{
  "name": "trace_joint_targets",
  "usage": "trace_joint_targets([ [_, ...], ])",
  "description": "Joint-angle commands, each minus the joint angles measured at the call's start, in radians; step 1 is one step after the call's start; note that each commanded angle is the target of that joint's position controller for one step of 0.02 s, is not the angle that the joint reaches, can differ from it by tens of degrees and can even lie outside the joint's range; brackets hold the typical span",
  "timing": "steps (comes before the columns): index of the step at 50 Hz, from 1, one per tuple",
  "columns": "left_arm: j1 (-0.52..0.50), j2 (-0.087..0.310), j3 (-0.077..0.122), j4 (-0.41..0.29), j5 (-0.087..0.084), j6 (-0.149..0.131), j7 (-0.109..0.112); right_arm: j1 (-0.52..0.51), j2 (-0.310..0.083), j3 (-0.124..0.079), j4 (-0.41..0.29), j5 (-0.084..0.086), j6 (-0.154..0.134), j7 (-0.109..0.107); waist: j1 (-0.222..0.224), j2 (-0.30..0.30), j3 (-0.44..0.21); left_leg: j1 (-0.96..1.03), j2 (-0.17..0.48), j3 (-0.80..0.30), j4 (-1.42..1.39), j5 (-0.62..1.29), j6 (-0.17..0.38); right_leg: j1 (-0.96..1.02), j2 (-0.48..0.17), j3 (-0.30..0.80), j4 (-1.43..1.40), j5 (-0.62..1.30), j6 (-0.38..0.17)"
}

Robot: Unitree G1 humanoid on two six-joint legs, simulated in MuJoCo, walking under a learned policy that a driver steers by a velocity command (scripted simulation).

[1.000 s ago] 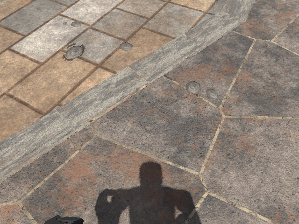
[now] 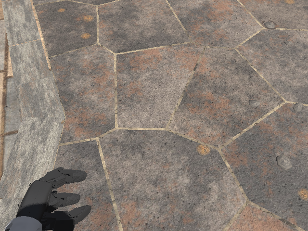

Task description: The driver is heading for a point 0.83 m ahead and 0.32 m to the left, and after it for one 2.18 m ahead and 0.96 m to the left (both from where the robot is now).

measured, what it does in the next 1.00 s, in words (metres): walks ahead, turning left: right foot, then left foot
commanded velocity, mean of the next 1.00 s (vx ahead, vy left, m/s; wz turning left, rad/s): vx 0.90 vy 0.00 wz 0.70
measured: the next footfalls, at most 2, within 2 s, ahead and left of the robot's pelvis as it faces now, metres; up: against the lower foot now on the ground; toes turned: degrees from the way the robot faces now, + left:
right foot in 0.04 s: +0.23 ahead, -0.06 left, +0.00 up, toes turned -2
left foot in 0.48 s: +0.65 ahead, +0.12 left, +0.00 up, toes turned +21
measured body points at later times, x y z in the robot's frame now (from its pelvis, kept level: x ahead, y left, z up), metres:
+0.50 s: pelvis +0.49 +0.06 -0.02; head +0.51 +0.07 +0.43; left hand +0.42 +0.32 -0.15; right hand +0.71 -0.16 -0.11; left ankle +0.61 +0.11 -0.72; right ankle +0.23 -0.07 -0.63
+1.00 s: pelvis +0.91 +0.17 +0.01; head +0.95 +0.21 +0.45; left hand +0.90 +0.50 -0.07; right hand +1.17 -0.01 -0.10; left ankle +0.72 +0.16 -0.59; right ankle +1.08 +0.14 -0.71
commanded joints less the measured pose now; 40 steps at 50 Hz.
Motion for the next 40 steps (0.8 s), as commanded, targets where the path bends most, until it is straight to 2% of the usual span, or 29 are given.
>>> trace_joint_targets([
  [1, 0.466, 0.135, 0.056, 0.104, 0.013, -0.009, 0.037, -0.145, -0.256, -0.038, -0.082, 0.01, 0.01, -0.02, 0.366, 0.124, -0.133, -0.385, 0.229, -0.056, 0.521, 1.414, 0.15, 0.748, 0.081, 0.03, -0.124, -0.063, -0.059],
  [2, 0.57, 0.214, 0.085, 0.144, 0.026, -0.007, 0.061, -0.121, -0.188, -0.026, -0.095, 0.005, 0.014, -0.013, 0.362, 0.05, -0.234, -0.582, 0.142, -0.089, 0.903, 0.797, 0.144, 0.991, -0.079, 0.205, -0.118, -0.23, -0.066],
  [3, 0.52, 0.296, 0.1, 0.11, 0.036, -0.014, 0.074, 0.012, -0.041, 0.002, -0.143, 0.043, 0.011, 0.003, 0.207, -0.203, -0.413, -0.885, -0.016, -0.212, 1.327, -0.074, 0.118, 1.213, -0.439, 0.721, -0.206, -0.286, -0.124],
  [4, 0.53, 0.266, 0.108, 0.1, 0.012, -0.012, 0.082, -0.125, -0.158, -0.022, -0.178, 0.047, 0.006, -0.007, 0.287, -0.038, -0.442, -0.984, -0.029, -0.355, 1.389, 0.033, 0.138, 1.141, -0.434, 0.819, -0.355, -0.309, -0.124],
  [5, 0.476, 0.218, 0.097, 0.139, 0.007, -0.025, 0.09, -0.191, -0.134, -0.02, -0.191, 0.048, 0.005, -0.006, 0.23, -0.013, -0.215, -1.041, 0.022, -0.337, 1.328, 0.118, 0.135, 0.967, -0.392, 0.651, -0.391, -0.266, -0.112],
  [6, 0.436, 0.149, 0.082, 0.159, 0.002, -0.042, 0.086, -0.188, -0.101, -0.012, -0.173, 0.039, 0.01, 0.002, 0.176, 0.027, -0.065, -1.006, 0.069, -0.322, 1.225, 0.151, 0.134, 0.773, -0.349, 0.526, -0.436, -0.184, -0.086],
  [8, 0.385, 0.08, 0.064, 0.174, -0.002, -0.068, 0.088, -0.129, -0.061, -0.009, -0.123, 0.016, 0.05, 0.021, 0.094, 0.008, 0.004, -0.878, 0.108, -0.336, 1.137, 0.175, 0.118, 0.566, -0.28, 0.341, -0.512, -0.142, -0.034],
  [9, 0.392, 0.051, 0.056, 0.187, -0.01, -0.082, 0.084, -0.121, -0.044, -0.011, -0.11, 0.01, 0.069, 0.031, 0.078, 0.0, 0.018, -0.859, 0.121, -0.339, 1.105, 0.18, 0.114, 0.527, -0.262, 0.285, -0.547, -0.132, -0.014],
  [11, 0.401, 0.044, 0.056, 0.214, -0.03, -0.106, 0.076, -0.207, -0.021, -0.013, -0.134, 0.007, 0.087, 0.045, 0.07, -0.019, 0.075, -0.939, 0.136, -0.321, 1.048, 0.237, 0.111, 0.519, -0.239, 0.162, -0.606, -0.018, 0.013],
  [13, 0.407, 0.031, 0.053, 0.229, -0.029, -0.119, 0.071, -0.322, 0.0, -0.008, -0.178, 0.015, 0.085, 0.053, 0.079, -0.04, 0.11, -0.979, 0.121, -0.271, 0.939, 0.361, 0.116, 0.512, -0.178, 0.012, -0.631, 0.159, 0.055],
  [15, 0.405, 0.022, 0.048, 0.236, -0.029, -0.126, 0.073, -0.404, 0.008, -0.001, -0.207, 0.02, 0.074, 0.064, 0.081, -0.036, 0.112, -0.951, 0.095, -0.205, 0.79, 0.489, 0.134, 0.522, -0.136, -0.104, -0.634, 0.309, 0.082],
  [17, 0.432, 0.049, 0.049, 0.248, -0.038, -0.129, 0.085, -0.475, 0.008, 0.007, -0.233, 0.019, 0.067, 0.08, 0.092, -0.008, 0.119, -0.875, 0.059, -0.131, 0.614, 0.58, 0.162, 0.555, -0.148, -0.159, -0.658, 0.454, 0.104],
  [18, 0.456, 0.066, 0.049, 0.256, -0.04, -0.13, 0.093, -0.489, 0.003, 0.007, -0.236, 0.016, 0.065, 0.086, 0.092, 0.001, 0.106, -0.836, 0.017, -0.09, 0.56, 0.614, 0.178, 0.612, -0.156, -0.175, -0.638, 0.64, 0.119],
  [19, 0.465, 0.096, 0.053, 0.256, -0.04, -0.126, 0.104, -0.474, -0.009, 0.005, -0.232, 0.013, 0.066, 0.088, 0.078, -0.023, 0.08, -0.795, -0.022, -0.062, 0.527, 0.615, 0.192, 0.676, -0.172, -0.185, -0.58, 0.844, 0.134],
  [21, 0.445, 0.167, 0.071, 0.239, -0.027, -0.096, 0.13, -0.335, -0.066, -0.013, -0.194, 0.016, 0.073, 0.081, -0.009, -0.091, -0.028, -0.647, -0.101, -0.033, 0.523, 0.499, 0.217, 0.777, -0.207, -0.182, -0.363, 1.202, 0.156],
  [22, 0.404, 0.197, 0.081, 0.223, -0.018, -0.074, 0.138, -0.179, -0.11, -0.032, -0.154, 0.017, 0.078, 0.073, -0.096, -0.111, -0.102, -0.488, -0.132, -0.047, 0.541, 0.419, 0.238, 0.756, -0.227, -0.171, -0.158, 1.288, 0.154],
  [23, 0.346, 0.212, 0.088, 0.201, -0.007, -0.054, 0.139, 0.033, -0.162, -0.06, -0.092, 0.013, 0.082, 0.058, -0.197, -0.099, -0.181, -0.278, -0.134, -0.108, 0.531, 0.323, 0.279, 0.664, -0.239, -0.142, 0.134, 1.224, 0.141],
  [24, 0.316, 0.187, 0.087, 0.206, -0.005, -0.045, 0.121, 0.125, -0.203, -0.089, -0.064, 0.022, 0.085, 0.035, -0.233, 0.001, -0.178, -0.138, -0.097, -0.207, 0.44, 0.266, 0.332, 0.509, -0.133, -0.151, 0.552, 0.656, 0.135],
  [25, 0.306, 0.003, 0.035, 0.154, 0.016, -0.067, 0.099, 0.027, -0.257, -0.102, -0.063, 0.031, 0.096, 0.022, -0.088, 0.275, -0.072, -0.06, 0.016, -0.438, 0.506, 0.443, 0.38, 0.113, 0.045, -0.082, 0.942, -0.384, 0.156],
  [26, 0.388, 0.013, 0.021, 0.04, -0.018, -0.091, 0.094, -0.049, -0.339, -0.117, -0.12, 0.005, 0.103, 0.02, 0.001, 0.313, -0.298, 0.161, 0.194, -0.974, 0.242, 0.138, 0.593, -0.169, 0.065, 0.142, 1.079, -0.429, 0.178],
  [27, 0.319, 0.071, 0.016, 0.039, -0.001, -0.117, 0.093, -0.094, -0.269, -0.112, -0.154, 0.003, 0.102, 0.011, -0.017, 0.088, -0.221, 0.068, 0.237, -1.122, 0.036, -0.111, 0.546, -0.224, 0.0, 0.204, 0.97, -0.333, 0.155],
  [28, 0.287, 0.1, 0.021, 0.047, -0.005, -0.125, 0.09, -0.129, -0.196, -0.095, -0.141, 0.002, 0.096, 0.005, 0.035, -0.055, -0.072, -0.125, 0.213, -1.045, 0.002, -0.115, 0.482, -0.181, -0.052, 0.204, 0.833, -0.249, 0.153],
  [29, 0.268, 0.089, 0.017, 0.045, 0.009, -0.115, 0.092, -0.155, -0.176, -0.086, -0.13, 0.008, 0.084, 0.004, 0.084, -0.097, -0.001, -0.285, 0.168, -0.949, 0.009, 0.009, 0.448, -0.112, -0.084, 0.195, 0.742, -0.248, 0.167],
  [30, 0.283, 0.081, 0.011, 0.049, 0.025, -0.091, 0.092, -0.179, -0.172, -0.081, -0.141, 0.012, 0.066, -0.001, 0.119, -0.113, 0.027, -0.407, 0.12, -0.852, 0.011, 0.103, 0.431, -0.039, -0.108, 0.194, 0.678, -0.254, 0.186],
  [32, 0.272, 0.059, 0.0, 0.036, 0.033, -0.045, 0.086, -0.198, -0.155, -0.07, -0.145, 0.021, 0.037, 0.003, 0.154, -0.091, 0.065, -0.606, 0.041, -0.72, -0.018, 0.186, 0.412, 0.065, -0.147, 0.162, 0.512, -0.267, 0.221],
  [33, 0.215, 0.051, -0.006, 0.008, 0.031, -0.038, 0.081, -0.201, -0.167, -0.073, -0.15, 0.024, 0.025, 0.006, 0.143, -0.074, 0.08, -0.662, 0.006, -0.668, -0.038, 0.242, 0.407, 0.094, -0.152, 0.133, 0.41, -0.218, 0.23],
  [35, 0.095, 0.025, -0.019, -0.042, 0.012, -0.04, 0.069, -0.19, -0.17, -0.08, -0.155, 0.024, 0.017, 0.008, 0.101, -0.032, 0.097, -0.703, -0.047, -0.609, -0.046, 0.339, 0.372, 0.152, -0.142, 0.099, 0.194, -0.032, 0.237],
  [37, 0.032, 0.005, -0.027, -0.065, -0.009, -0.044, 0.063, -0.157, -0.18, -0.09, -0.153, 0.032, 0.018, 0.017, 0.046, 0.011, 0.065, -0.637, -0.068, -0.592, -0.022, 0.477, 0.324, 0.207, -0.1, 0.077, 0.013, 0.145, 0.224],
  [40, 0.007, 0.014, -0.024, -0.081, -0.011, -0.059, 0.076, -0.095, -0.192, -0.103, -0.133, 0.035, 0.037, 0.016, -0.003, 0.043, 0.021, -0.469, -0.069, -0.588, 0.137, 0.852, 0.249, 0.26, -0.013, 0.058, -0.15, 0.199, 0.194],
])
Keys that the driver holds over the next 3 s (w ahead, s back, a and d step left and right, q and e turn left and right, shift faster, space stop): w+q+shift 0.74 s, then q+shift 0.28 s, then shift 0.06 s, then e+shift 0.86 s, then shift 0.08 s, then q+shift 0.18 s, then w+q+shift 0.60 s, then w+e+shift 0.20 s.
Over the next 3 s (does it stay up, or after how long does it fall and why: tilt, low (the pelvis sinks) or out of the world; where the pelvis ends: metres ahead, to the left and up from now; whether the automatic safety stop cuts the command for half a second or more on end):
stays up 1.35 0.66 0.02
